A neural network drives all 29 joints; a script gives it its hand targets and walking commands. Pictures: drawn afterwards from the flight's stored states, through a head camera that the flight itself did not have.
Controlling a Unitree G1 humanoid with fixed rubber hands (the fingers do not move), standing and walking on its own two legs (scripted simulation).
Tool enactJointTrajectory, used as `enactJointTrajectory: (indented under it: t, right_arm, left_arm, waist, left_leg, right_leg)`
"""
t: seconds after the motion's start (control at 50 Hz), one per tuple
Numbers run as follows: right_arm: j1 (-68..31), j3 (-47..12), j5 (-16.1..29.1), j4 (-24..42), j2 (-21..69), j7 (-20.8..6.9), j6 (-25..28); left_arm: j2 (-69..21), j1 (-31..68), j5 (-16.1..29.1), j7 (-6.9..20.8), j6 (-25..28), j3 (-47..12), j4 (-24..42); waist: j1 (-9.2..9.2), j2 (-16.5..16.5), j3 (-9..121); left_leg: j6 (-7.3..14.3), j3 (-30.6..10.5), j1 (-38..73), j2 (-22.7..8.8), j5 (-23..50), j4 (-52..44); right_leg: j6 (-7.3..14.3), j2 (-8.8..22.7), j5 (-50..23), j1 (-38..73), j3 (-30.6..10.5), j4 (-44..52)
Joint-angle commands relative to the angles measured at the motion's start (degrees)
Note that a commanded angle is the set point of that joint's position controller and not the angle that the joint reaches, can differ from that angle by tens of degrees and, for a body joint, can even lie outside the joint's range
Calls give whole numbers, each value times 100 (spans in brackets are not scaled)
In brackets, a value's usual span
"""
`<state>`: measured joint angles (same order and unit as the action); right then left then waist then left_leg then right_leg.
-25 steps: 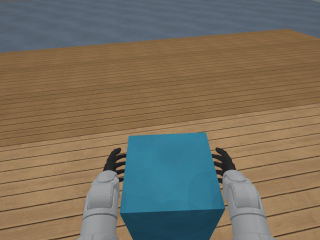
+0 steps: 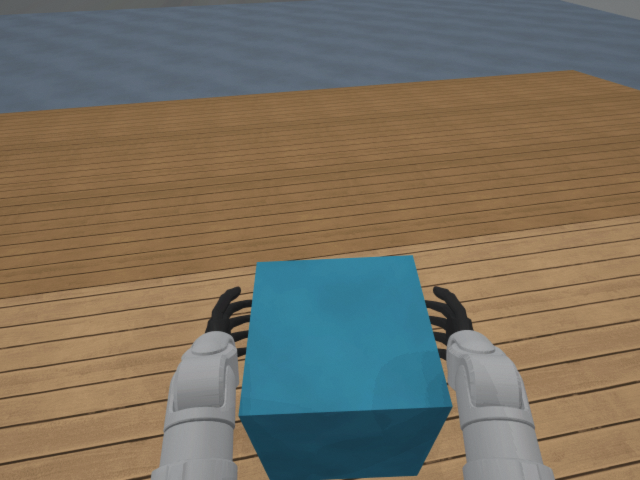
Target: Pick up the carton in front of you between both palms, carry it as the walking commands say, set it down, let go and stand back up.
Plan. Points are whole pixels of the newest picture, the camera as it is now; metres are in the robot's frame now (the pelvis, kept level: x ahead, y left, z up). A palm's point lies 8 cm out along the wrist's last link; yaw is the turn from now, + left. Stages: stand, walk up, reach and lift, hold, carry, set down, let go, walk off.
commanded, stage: carry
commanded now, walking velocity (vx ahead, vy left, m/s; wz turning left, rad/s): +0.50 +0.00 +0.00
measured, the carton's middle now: (339, 372) +0.29 +0.00 -0.01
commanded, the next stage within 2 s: none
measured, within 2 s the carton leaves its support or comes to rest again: neither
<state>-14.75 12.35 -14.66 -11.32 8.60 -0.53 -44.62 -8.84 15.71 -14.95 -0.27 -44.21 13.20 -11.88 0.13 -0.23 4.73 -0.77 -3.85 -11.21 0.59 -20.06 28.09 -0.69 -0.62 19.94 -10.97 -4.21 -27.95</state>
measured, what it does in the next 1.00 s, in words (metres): walks ahead: right foot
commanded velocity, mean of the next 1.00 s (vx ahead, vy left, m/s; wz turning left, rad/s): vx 0.50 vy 0.00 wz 0.00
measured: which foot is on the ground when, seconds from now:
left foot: down 0.00-0.62, up 0.64-1.00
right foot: down 0.00-0.38, up 0.40-0.60, down 0.62-1.00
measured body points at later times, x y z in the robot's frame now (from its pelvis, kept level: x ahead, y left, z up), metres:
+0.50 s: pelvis +0.19 -0.01 +0.00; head +0.19 -0.01 +0.45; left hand +0.47 +0.14 +0.07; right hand +0.46 -0.16 +0.06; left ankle +0.08 +0.09 -0.74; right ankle +0.13 -0.11 -0.69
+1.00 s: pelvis +0.50 -0.04 +0.00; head +0.49 -0.05 +0.45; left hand +0.77 +0.12 +0.09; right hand +0.78 -0.18 +0.08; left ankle +0.64 +0.09 -0.70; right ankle +0.36 -0.11 -0.74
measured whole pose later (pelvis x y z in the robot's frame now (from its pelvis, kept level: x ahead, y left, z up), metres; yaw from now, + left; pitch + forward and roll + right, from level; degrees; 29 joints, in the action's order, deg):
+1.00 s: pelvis +0.50 -0.04 +0.00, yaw +2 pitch +4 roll +2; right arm -8.5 5.6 -6.7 21.3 7.6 5.1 -69.5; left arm -7.8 10.2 -5.5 -5.2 -68.6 7.1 19.4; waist 1.7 -0.9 6.1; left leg 0.8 9.7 -35.5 -4.1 -5.3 35.6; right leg 2.3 0.5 19.9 2.1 10.8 -13.1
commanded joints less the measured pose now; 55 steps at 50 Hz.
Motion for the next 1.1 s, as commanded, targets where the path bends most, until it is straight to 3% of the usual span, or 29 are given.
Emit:
enactJointTrajectory:
  t: [0.0,0.08,0.14,0.16,0.2,0.22,0.24,0.26,0.3,0.34,0.36,0.38,0.4,0.44,0.5,0.54,0.58,0.6,0.62,0.64,0.66,0.7,0.72,0.76,0.8,0.9,1.0,1.06,1.08]
  right_arm:
    - [-3296,-3631,1762,715,5072,-1168,45]
    - [-3237,-4061,2200,1382,4796,-1024,-577]
    - [-3163,-4251,2494,1684,4573,-910,-1145]
    - [-3134,-4325,2582,1826,4573,-869,-1302]
    - [-3108,-4457,2776,2184,4630,-812,-1588]
    - [-3113,-4549,2898,2417,4705,-805,-1736]
    - [-3065,-4610,3009,2563,4773,-819,-1877]
    - [-3025,-4654,3121,2681,4819,-849,-1988]
    - [-2869,-4695,3320,2802,5001,-919,-2129]
    - [-2412,-4607,3331,2884,5089,-926,-2195]
    - [-2104,-4529,3154,2851,5051,-879,-2193]
    - [-1980,-4477,2934,2920,4993,-814,-2186]
    - [-2094,-4542,2945,3223,5013,-768,-2239]
    - [-2305,-4635,3080,3554,5082,-728,-2329]
    - [-2291,-4723,3215,3746,4923,-767,-2425]
    - [-2168,-4753,3263,3751,4805,-834,-2478]
    - [-2051,-4765,3327,3742,4682,-890,-2528]
    - [-2088,-4765,3335,3764,4598,-914,-2551]
    - [-2278,-4746,3327,3804,4489,-948,-2588]
    - [-2502,-4800,3367,3860,4491,-981,-2636]
    - [-2484,-4803,3349,3679,4575,-998,-2652]
    - [-2437,-4746,3353,3552,4802,-1032,-2603]
    - [-2376,-4733,3319,3480,4934,-1024,-2559]
    - [-2323,-4713,3226,3400,5091,-969,-2462]
    - [-2145,-4677,3058,3337,5099,-880,-2390]
    - [-1776,-4573,2778,3271,4944,-711,-2409]
    - [-1969,-4686,2944,3394,4888,-765,-2485]
    - [-2001,-4714,3025,3377,4922,-817,-2474]
    - [-2000,-4698,3031,3365,4934,-843,-2463]
  left_arm:
    - [-5189,3051,1801,1257,-43,-3711,589]
    - [-4932,3088,2249,1114,-668,-4186,1224]
    - [-4839,3067,2641,1057,-1228,-4409,1487]
    - [-4867,3071,2800,1048,-1396,-4481,1659]
    - [-4966,2963,3025,1026,-1658,-4590,1886]
    - [-4933,2706,3052,996,-1764,-4588,1944]
    - [-4896,2441,3052,956,-1865,-4524,1979]
    - [-4906,2270,3020,905,-1971,-4503,2163]
    - [-4937,2383,3004,812,-2157,-4611,2776]
    - [-5062,2258,3094,812,-2278,-4734,3170]
    - [-5033,2425,3219,869,-2354,-4810,3473]
    - [-5121,2576,3320,951,-2414,-4953,3624]
    - [-5140,2574,3371,1015,-2413,-4980,3533]
    - [-5066,2364,3456,1041,-2447,-4887,3429]
    - [-5035,1889,3327,951,-2466,-4765,3314]
    - [-4958,1674,3155,875,-2479,-4696,3317]
    - [-4900,1530,2995,831,-2494,-4616,3287]
    - [-4866,1514,2948,830,-2508,-4573,3261]
    - [-4805,1496,2898,827,-2536,-4540,3223]
    - [-4789,1632,2839,828,-2532,-4518,3120]
    - [-4866,1779,2913,841,-2563,-4546,3206]
    - [-5148,1947,3055,872,-2540,-4680,3294]
    - [-5267,2076,3118,897,-2514,-4754,3364]
    - [-5323,2282,3282,953,-2483,-4876,3469]
    - [-5239,2261,3404,1022,-2482,-4954,3512]
    - [-4930,1931,3435,1116,-2552,-4852,3384]
    - [-4857,1747,3254,1115,-2588,-4701,3267]
    - [-4817,1799,3191,1101,-2579,-4691,3344]
    - [-4795,1854,3177,1101,-2568,-4711,3347]
  waist:
    - [3,-36,1040]
    - [-42,298,971]
    - [-71,962,921]
    - [-55,973,865]
    - [2,208,829]
    - [54,-858,1005]
    - [85,-1586,1065]
    - [163,-1665,893]
    - [166,-942,988]
    - [-61,-393,1818]
    - [-209,956,1916]
    - [-175,2215,1586]
    - [-228,1479,1313]
    - [-256,461,1364]
    - [-159,713,1247]
    - [-89,984,1243]
    - [34,812,1625]
    - [102,552,1902]
    - [274,-356,1942]
    - [173,-1604,1686]
    - [137,-1100,1531]
    - [94,-183,1343]
    - [82,20,1346]
    - [89,-274,1407]
    - [98,-412,1346]
    - [104,-669,920]
    - [120,-863,465]
    - [-35,-949,1091]
    - [-164,-661,1439]
  left_leg:
    - [106,53,-282,-364,-989,-294]
    - [284,-422,-420,-759,-1801,-586]
    - [602,-1042,-8,-1291,-1667,-1000]
    - [673,-968,-110,-1321,-1361,-837]
    - [421,17,-775,-841,-239,68]
    - [162,754,-1439,-451,374,1271]
    - [-42,1167,-2414,-208,-245,1828]
    - [-73,1233,-3092,-82,-1170,1572]
    - [8,1254,-2852,-73,-985,590]
    - [150,1204,750,-82,588,-806]
    - [552,-656,2031,-1177,631,-1187]
    - [1194,-2058,3171,-2131,3383,-970]
    - [1493,-2008,3423,-2354,4448,-762]
    - [1254,-1375,3518,-2243,3853,-841]
    - [767,-134,2774,-1724,3580,-1010]
    - [531,724,1750,-1416,3885,-894]
    - [270,1420,622,-1183,4324,195]
    - [155,1616,-115,-1013,3568,952]
    - [-17,1694,-964,-656,2061,2348]
    - [-185,1338,-2435,93,-526,3639]
    - [60,570,-2865,-331,-809,4426]
    - [265,424,-2938,-778,-291,4387]
    - [257,408,-2846,-871,80,3991]
    - [201,574,-2557,-801,418,3293]
    - [123,812,-2577,-683,558,2684]
    - [74,1338,-2782,-423,1289,1171]
    - [300,1840,-2000,-187,1971,236]
    - [360,2291,-57,317,1642,-176]
    - [358,1945,1115,20,1292,-203]
  right_leg:
    - [192,449,1120,-333,-79,422]
    - [179,488,1521,-924,47,-21]
    - [28,167,610,-1382,815,-597]
    - [28,191,493,-1201,891,-316]
    - [114,444,166,-156,550,300]
    - [398,1025,-563,624,-359,407]
    - [751,1561,-1733,1430,-1181,501]
    - [1071,1832,-2800,1888,-1597,582]
    - [1041,1766,-3454,2226,-1189,206]
    - [343,1163,-2904,224,415,-806]
    - [-24,675,-2230,-1372,1291,-2426]
    - [-161,99,497,-3358,1419,-2974]
    - [-17,281,1293,-4020,1006,-3189]
    - [121,431,1425,-4181,901,-2871]
    - [93,352,131,-3177,1219,-1359]
    - [102,28,-659,-1649,1608,-429]
    - [167,-390,-1328,557,2225,65]
    - [181,-197,-1002,1674,2038,21]
    - [356,921,422,2164,272,708]
    - [1168,2414,294,2473,-2719,1667]
    - [1518,2702,-55,2324,-2829,1658]
    - [1319,2299,-1032,1744,-1797,1494]
    - [1142,2176,-1274,1558,-1331,1570]
    - [898,1913,-1523,1437,-562,1682]
    - [880,1730,-1836,1498,-113,1743]
    - [775,1409,-3300,1777,681,1608]
    - [654,1268,-4342,1656,1183,1460]
    - [402,1108,-5618,1468,1790,-219]
    - [278,988,-4634,728,1767,-1256]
